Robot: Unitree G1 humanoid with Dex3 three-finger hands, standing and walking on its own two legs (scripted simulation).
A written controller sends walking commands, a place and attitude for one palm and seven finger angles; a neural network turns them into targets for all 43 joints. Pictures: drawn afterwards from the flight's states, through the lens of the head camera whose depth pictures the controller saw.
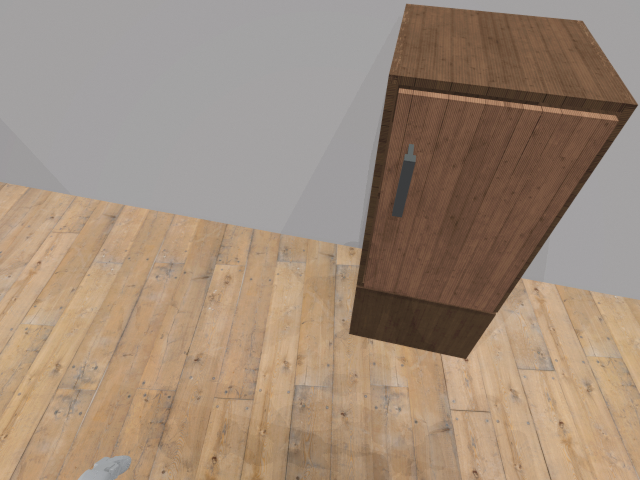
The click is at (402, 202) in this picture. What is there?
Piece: cupboard door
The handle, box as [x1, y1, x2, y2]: [392, 144, 415, 216]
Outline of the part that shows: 413,144 409,144 408,152 404,156 392,215 401,216 415,161 415,155 412,154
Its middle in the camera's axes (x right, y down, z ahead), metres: +0.17 -0.12 +0.78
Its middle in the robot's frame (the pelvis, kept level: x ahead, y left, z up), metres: +0.67 -0.14 -0.02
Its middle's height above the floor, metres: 0.75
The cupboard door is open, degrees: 0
